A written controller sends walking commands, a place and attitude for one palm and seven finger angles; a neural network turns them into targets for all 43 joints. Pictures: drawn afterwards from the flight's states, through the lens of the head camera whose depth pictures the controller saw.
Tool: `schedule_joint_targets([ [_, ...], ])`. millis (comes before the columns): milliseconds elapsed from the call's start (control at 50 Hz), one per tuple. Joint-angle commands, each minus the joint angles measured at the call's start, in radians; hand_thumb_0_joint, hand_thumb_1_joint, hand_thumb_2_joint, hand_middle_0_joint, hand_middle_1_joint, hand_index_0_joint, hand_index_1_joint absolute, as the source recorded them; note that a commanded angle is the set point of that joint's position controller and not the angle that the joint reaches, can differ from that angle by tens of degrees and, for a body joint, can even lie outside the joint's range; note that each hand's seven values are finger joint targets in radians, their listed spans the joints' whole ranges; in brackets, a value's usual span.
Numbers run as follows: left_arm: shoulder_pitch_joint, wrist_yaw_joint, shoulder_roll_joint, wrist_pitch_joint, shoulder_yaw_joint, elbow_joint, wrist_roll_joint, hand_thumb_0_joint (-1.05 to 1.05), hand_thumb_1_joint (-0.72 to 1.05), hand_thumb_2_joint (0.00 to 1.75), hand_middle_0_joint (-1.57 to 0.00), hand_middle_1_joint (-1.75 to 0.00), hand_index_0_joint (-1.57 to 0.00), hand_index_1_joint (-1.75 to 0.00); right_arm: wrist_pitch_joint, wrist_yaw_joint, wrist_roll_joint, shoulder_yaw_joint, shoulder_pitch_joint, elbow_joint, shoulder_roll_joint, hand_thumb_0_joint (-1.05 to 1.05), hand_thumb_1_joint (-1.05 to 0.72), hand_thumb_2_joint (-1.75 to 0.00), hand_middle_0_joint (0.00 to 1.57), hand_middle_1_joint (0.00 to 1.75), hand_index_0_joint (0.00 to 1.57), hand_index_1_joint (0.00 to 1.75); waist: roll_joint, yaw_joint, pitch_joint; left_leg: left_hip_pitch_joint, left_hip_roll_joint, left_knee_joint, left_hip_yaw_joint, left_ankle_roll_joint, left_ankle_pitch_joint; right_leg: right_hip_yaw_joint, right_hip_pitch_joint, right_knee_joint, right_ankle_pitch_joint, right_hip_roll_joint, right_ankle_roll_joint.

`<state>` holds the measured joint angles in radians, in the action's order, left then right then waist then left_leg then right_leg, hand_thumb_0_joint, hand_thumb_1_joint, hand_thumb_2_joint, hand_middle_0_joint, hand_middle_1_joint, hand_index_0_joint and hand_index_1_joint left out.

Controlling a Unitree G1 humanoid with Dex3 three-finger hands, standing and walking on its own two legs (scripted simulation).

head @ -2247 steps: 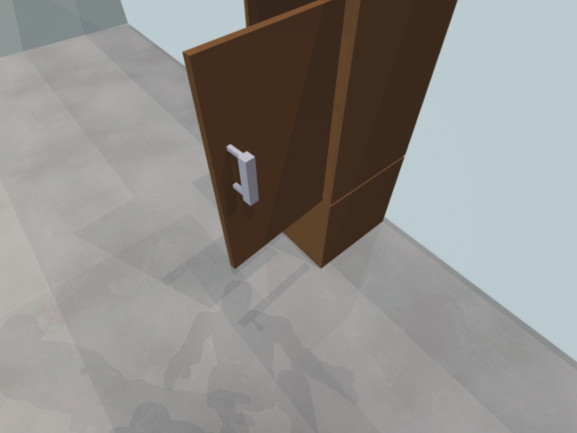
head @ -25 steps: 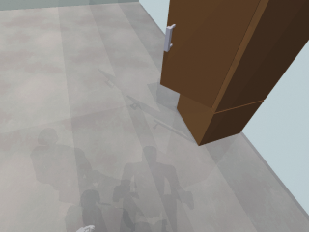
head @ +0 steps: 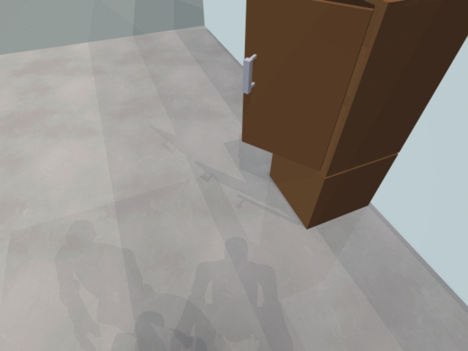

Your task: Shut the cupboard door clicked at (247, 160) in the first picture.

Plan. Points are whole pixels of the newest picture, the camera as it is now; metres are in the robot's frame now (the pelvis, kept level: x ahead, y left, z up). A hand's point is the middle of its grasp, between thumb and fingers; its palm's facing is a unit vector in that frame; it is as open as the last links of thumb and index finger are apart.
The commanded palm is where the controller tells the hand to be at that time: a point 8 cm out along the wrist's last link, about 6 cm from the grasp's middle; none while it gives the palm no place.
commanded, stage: let the arm hang, fingers relaxed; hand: left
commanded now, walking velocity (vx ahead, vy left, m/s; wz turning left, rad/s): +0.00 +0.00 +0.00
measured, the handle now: (250, 73) +0.98 +0.00 -0.01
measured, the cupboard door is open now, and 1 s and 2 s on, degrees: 36 36 36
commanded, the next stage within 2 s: look to check the result in 0.28 s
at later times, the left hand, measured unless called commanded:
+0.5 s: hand out of the picture -0.03 +0.16 -0.18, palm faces +0.04 -0.98 -0.18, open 7.3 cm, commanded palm none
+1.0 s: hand out of the picture +0.01 +0.18 -0.18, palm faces +0.02 -0.98 -0.21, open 7.3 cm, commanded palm none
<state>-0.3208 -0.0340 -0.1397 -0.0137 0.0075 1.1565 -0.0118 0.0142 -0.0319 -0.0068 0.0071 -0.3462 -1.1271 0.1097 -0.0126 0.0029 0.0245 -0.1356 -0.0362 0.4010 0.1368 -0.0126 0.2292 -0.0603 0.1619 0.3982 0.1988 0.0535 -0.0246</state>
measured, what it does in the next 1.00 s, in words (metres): stands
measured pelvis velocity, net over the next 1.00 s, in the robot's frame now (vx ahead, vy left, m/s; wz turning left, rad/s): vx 0.00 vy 0.00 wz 0.00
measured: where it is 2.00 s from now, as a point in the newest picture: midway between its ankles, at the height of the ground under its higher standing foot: outside the picture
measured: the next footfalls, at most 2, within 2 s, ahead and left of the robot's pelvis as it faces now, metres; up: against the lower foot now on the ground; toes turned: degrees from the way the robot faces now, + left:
right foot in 1.62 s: +0.06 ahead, -0.13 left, +0.00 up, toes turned +19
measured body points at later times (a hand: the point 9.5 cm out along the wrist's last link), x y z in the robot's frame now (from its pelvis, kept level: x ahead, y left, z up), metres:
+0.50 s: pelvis -0.01 +0.00 +0.00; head +0.00 +0.00 +0.45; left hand -0.03 +0.21 -0.16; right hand -0.04 -0.20 -0.16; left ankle +0.00 +0.11 -0.74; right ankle +0.01 -0.13 -0.74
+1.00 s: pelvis +0.00 +0.00 +0.00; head +0.00 +0.00 +0.45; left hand +0.01 +0.23 -0.16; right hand -0.01 -0.24 -0.16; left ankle +0.00 +0.11 -0.74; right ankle +0.01 -0.13 -0.74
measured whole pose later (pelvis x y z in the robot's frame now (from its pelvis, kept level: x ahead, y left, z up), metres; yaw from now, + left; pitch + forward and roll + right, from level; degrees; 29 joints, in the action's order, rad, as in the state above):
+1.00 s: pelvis +0.00 +0.00 +0.00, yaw +0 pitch -2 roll +0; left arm -0.25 -0.03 -0.17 0.00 0.02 1.13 -0.02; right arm 0.00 -0.03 -0.01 -0.01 -0.28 -1.11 0.17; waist 0.00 0.01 0.04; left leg -0.15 -0.04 0.40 0.14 -0.01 0.22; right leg -0.06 0.18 0.40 0.19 0.05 -0.02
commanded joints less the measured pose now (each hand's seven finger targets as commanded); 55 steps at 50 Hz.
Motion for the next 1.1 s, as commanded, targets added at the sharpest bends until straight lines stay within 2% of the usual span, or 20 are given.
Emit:
schedule_joint_targets([
  [0,-0.071,-0.006,-0.079,0.016,0.015,-0.022,-0.002,0.00,0.90,0.90,-0.20,-0.30,-0.20,-0.30,-0.013,-0.005,-0.005,-0.025,-0.082,0.014,0.090,0.00,-0.90,-0.90,0.20,0.30,0.20,0.30,0.020,0.006,0.084,-0.069,-0.082,-0.114,-0.091,-0.011,0.011,0.063,0.047,-0.067,-0.024,0.040,0.041],
  [100,-0.086,-0.009,-0.061,0.017,0.016,-0.016,-0.004,0.00,0.90,0.90,-0.20,-0.30,-0.20,-0.30,-0.014,-0.007,-0.005,-0.027,-0.093,0.012,0.078,0.00,-0.90,-0.90,0.20,0.30,0.20,0.30,0.003,0.008,0.104,-0.083,-0.080,-0.114,-0.093,-0.012,0.035,0.063,0.067,-0.059,-0.014,0.038,0.041],
  [140,-0.094,-0.009,-0.062,0.016,0.017,-0.016,-0.006,0.00,0.90,0.90,-0.20,-0.30,-0.20,-0.30,-0.014,-0.008,-0.003,-0.028,-0.093,0.013,0.079,0.00,-0.90,-0.90,0.20,0.30,0.20,0.30,-0.022,0.006,0.104,-0.085,-0.080,-0.115,-0.094,-0.013,0.043,0.061,0.069,-0.058,-0.014,0.036,0.042],
  [240,-0.096,-0.009,-0.057,0.019,0.019,-0.017,-0.007,0.00,0.90,0.90,-0.20,-0.30,-0.20,-0.30,-0.016,-0.008,-0.003,-0.032,-0.097,0.020,0.082,0.00,-0.90,-0.90,0.20,0.30,0.20,0.30,0.002,0.007,0.094,-0.083,-0.081,-0.106,-0.097,-0.015,0.042,0.061,0.071,-0.054,-0.016,0.035,0.041],
  [320,-0.088,-0.009,-0.056,0.019,0.021,-0.020,-0.006,0.00,0.90,0.90,-0.20,-0.30,-0.20,-0.30,-0.018,-0.009,-0.005,-0.032,-0.094,0.021,0.083,0.00,-0.90,-0.90,0.20,0.30,0.20,0.30,-0.013,0.008,0.095,-0.084,-0.084,-0.110,-0.099,-0.015,0.034,0.063,0.073,-0.048,-0.026,0.037,0.041],
  [560,-0.055,-0.007,-0.097,0.023,0.027,-0.038,-0.007,0.00,0.90,0.90,-0.20,-0.30,-0.20,-0.30,-0.017,-0.003,-0.005,-0.041,-0.066,0.033,0.114,0.00,-0.90,-0.90,0.20,0.30,0.20,0.30,0.023,0.009,0.076,-0.062,-0.086,-0.093,-0.093,-0.015,0.008,0.073,0.074,-0.056,-0.023,0.043,0.045],
  [640,-0.039,-0.007,-0.113,0.026,0.029,-0.044,-0.007,0.00,0.90,0.90,-0.20,-0.30,-0.20,-0.30,-0.018,-0.002,-0.003,-0.042,-0.059,0.035,0.131,0.00,-0.90,-0.90,0.20,0.30,0.20,0.30,0.023,0.009,0.068,-0.056,-0.088,-0.090,-0.095,-0.015,-0.012,0.074,0.065,-0.059,-0.032,0.044,0.047],
  [680,-0.031,-0.005,-0.117,0.024,0.029,-0.046,-0.006,0.00,0.90,0.90,-0.20,-0.30,-0.20,-0.30,-0.019,-0.002,-0.006,-0.042,-0.047,0.033,0.132,0.00,-0.90,-0.90,0.20,0.30,0.20,0.30,-0.002,0.008,0.074,-0.057,-0.089,-0.099,-0.097,-0.014,-0.003,0.074,0.067,-0.059,-0.027,0.045,0.046],
  [780,-0.011,-0.003,-0.136,0.025,0.030,-0.050,-0.007,0.00,0.90,0.90,-0.20,-0.30,-0.20,-0.30,-0.017,0.001,-0.006,-0.044,-0.030,0.038,0.146,0.00,-0.90,-0.90,0.20,0.30,0.20,0.30,0.016,0.009,0.080,-0.055,-0.085,-0.100,-0.096,-0.012,0.014,0.079,0.072,-0.073,-0.009,0.050,0.047],
  [940,0.022,0.000,-0.168,0.031,0.035,-0.059,-0.006,0.00,0.90,0.90,-0.20,-0.30,-0.20,-0.30,-0.023,0.001,-0.004,-0.049,0.006,0.046,0.184,0.00,-0.90,-0.90,0.20,0.30,0.20,0.30,-0.002,0.008,0.035,-0.024,-0.094,-0.095,-0.101,-0.011,-0.061,0.076,0.037,-0.073,-0.071,0.052,0.051],
  [980,0.034,0.001,-0.169,0.031,0.035,-0.058,-0.006,0.00,0.90,0.90,-0.20,-0.30,-0.20,-0.30,-0.024,0.001,-0.006,-0.047,0.017,0.044,0.187,0.00,-0.90,-0.90,0.20,0.30,0.20,0.30,-0.004,0.009,0.040,-0.025,-0.097,-0.102,-0.102,-0.009,-0.061,0.078,0.033,-0.075,-0.073,0.054,0.050],
  [1020,0.019,-0.003,-0.135,0.021,0.032,-0.057,-0.004,0.00,0.90,0.90,-0.20,-0.30,-0.20,-0.30,-0.015,0.005,-0.006,-0.038,0.008,0.045,0.141,0.00,-0.90,-0.90,0.20,0.30,0.20,0.30,0.006,0.006,0.042,-0.051,-0.089,-0.077,-0.101,-0.003,-0.087,0.053,0.027,-0.045,-0.080,0.067,0.038],
  [1080,0.023,-0.006,-0.163,0.009,0.049,-0.082,-0.006,0.00,0.90,0.90,-0.20,-0.30,-0.20,-0.30,0.002,0.009,-0.007,-0.046,0.018,0.070,0.150,0.00,-0.90,-0.90,0.20,0.30,0.20,0.30,0.008,0.004,0.061,-0.112,-0.075,-0.026,-0.113,-0.002,-0.074,0.029,0.047,-0.006,-0.034,0.090,0.038],
])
